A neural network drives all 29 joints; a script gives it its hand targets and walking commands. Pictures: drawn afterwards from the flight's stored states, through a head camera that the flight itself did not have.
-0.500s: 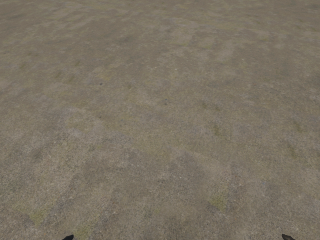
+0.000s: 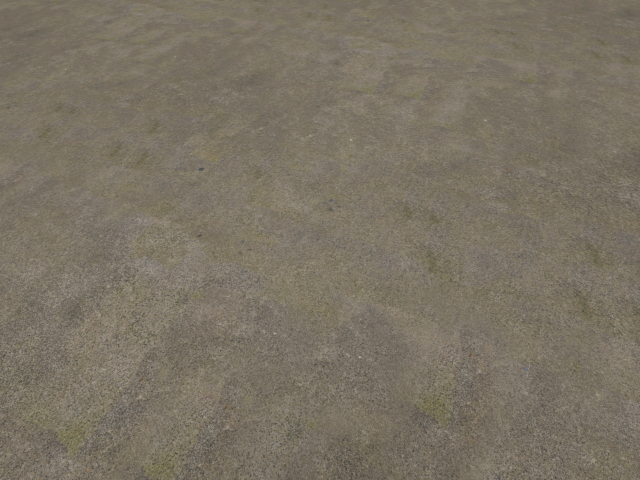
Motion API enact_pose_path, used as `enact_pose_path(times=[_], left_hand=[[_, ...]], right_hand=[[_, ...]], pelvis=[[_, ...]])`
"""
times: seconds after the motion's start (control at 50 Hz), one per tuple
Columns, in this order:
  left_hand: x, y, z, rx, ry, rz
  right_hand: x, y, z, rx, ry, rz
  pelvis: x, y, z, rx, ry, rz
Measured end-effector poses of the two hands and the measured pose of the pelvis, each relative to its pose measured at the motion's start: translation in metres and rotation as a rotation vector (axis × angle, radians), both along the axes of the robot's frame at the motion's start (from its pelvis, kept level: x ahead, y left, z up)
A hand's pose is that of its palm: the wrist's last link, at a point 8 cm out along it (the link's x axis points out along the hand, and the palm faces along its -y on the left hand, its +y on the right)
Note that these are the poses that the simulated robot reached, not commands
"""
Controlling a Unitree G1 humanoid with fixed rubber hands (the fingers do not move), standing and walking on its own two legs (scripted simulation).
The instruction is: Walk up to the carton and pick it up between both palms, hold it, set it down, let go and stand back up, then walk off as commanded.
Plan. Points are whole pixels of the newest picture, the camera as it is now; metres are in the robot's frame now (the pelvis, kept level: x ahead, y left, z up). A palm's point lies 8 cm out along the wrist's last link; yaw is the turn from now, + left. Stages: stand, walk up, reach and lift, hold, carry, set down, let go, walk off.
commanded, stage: stand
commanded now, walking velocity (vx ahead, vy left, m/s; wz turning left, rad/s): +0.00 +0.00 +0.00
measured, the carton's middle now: out of the picture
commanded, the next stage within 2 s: walk up in 0.66 s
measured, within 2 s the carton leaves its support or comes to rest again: neither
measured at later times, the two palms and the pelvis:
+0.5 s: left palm out of the picture +0.09 +0.30 -0.11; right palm out of the picture +0.09 -0.30 -0.11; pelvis +0.01 +0.00 +0.00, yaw +0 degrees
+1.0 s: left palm out of the picture +0.07 +0.34 -0.10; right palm out of the picture +0.12 -0.30 -0.10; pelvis -0.01 +0.00 -0.01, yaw +9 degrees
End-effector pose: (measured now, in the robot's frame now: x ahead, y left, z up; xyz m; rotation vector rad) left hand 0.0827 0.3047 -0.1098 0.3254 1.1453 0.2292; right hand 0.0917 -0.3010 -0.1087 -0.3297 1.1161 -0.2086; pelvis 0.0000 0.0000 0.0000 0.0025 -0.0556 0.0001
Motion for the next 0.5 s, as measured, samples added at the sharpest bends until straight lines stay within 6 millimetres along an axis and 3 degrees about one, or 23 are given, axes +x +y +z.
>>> enact_pose_path(times=[0.2, 0.5], left_hand=[[0.0086, -0.0018, 0.0006, -0.004, -0.003, -0.007], [0.0086, -0.0049, -0.0022, -0.011, 0.011, 0.008]], right_hand=[[0.0073, 0.003, 0.0007, 0.005, -0.013, -0.005], [0.0021, -0.0037, 0.0, -0.01, 0.025, -0.017]], pelvis=[[0.0017, -0.0001, 0.0011, -0.002, 0.005, -0.002], [0.0081, -0.0008, 0.0016, -0.002, 0.009, 0.0]])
